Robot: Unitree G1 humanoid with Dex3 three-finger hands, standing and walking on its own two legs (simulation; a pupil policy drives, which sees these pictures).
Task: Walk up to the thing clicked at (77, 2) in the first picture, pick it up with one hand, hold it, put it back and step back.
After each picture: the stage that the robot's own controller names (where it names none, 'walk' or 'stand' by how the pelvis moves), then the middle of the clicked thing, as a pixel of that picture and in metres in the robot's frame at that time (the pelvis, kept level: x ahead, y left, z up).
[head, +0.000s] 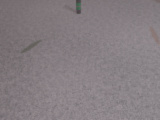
stand; (78, 5) +2.11 +0.05 -0.66
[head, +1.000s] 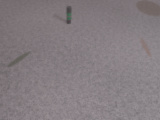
walk; (68, 15) +1.97 +0.13 -0.65
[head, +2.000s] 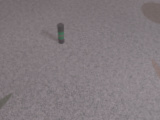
walk; (60, 34) +1.36 +0.18 -0.65
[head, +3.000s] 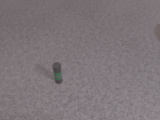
walk; (57, 73) +0.85 +0.21 -0.65
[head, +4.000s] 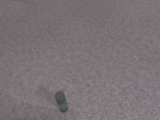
walk; (61, 102) +0.52 +0.20 -0.63
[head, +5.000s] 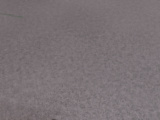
stand; out of the picture +0.37 +0.19 -0.65
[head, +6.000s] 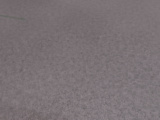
stand; out of the picture +0.37 +0.20 -0.66
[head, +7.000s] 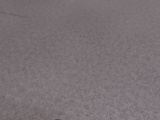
stand; out of the picture +0.38 +0.18 -0.66
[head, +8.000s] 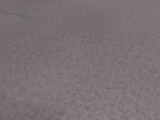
stand; out of the picture +0.37 +0.17 -0.66
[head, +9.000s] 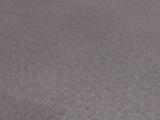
go down; out of the picture +0.36 +0.17 -0.66
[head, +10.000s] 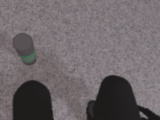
go down; (26, 52) +0.46 +0.19 -0.28
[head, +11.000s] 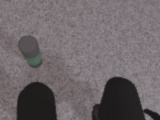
approach; (32, 54) +0.46 +0.18 -0.26
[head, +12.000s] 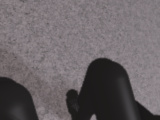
close in; out of the picture +0.46 +0.23 -0.16
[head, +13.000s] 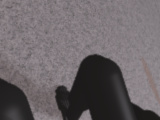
close; out of the picture +0.45 +0.25 -0.16
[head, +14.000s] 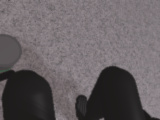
lift; (0, 59) +0.35 +0.23 -0.11
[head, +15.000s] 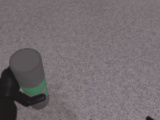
lift; (34, 84) +0.31 +0.16 +0.05
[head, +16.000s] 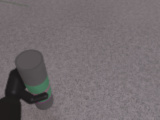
hold; (38, 84) +0.32 +0.16 +0.05
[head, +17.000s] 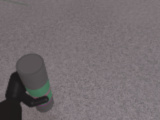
hold; (38, 87) +0.31 +0.16 +0.04
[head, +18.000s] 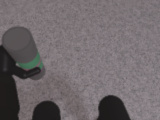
crouch; (29, 59) +0.40 +0.16 -0.03
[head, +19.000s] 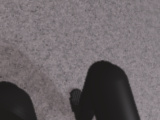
lower; out of the picture +0.47 +0.24 -0.13
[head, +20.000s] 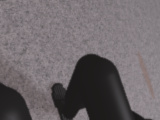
lower; out of the picture +0.46 +0.26 -0.17
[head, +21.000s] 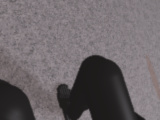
lower; out of the picture +0.46 +0.25 -0.16
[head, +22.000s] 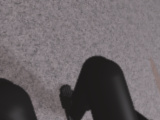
lower; out of the picture +0.44 +0.24 -0.16
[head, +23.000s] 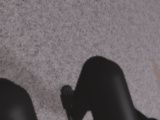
rest; out of the picture +0.44 +0.24 -0.16
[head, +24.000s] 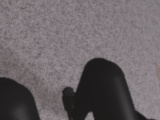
open; out of the picture +0.45 +0.22 -0.18
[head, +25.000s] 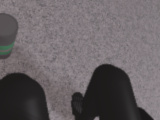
stand; (2, 41) +0.45 +0.21 -0.19
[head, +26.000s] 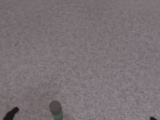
stand; (56, 111) +0.39 +0.15 -0.55
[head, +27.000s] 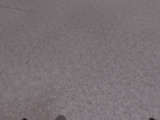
stand; out of the picture +0.39 +0.15 -0.60
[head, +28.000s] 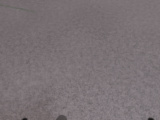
stand; out of the picture +0.38 +0.14 -0.60
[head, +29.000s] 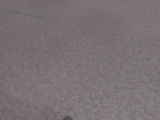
stand; out of the picture +0.41 +0.14 -0.65
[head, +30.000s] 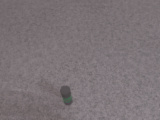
walk; (66, 96) +0.49 +0.14 -0.63
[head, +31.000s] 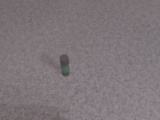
walk; (65, 66) +0.75 +0.13 -0.63
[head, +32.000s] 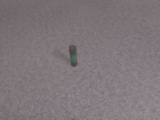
stand; (73, 56) +1.05 +0.16 -0.64
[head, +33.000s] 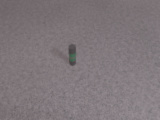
stand; (72, 55) +1.05 +0.11 -0.65
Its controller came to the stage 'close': yes
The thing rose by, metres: 0.69
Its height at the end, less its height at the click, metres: +0.00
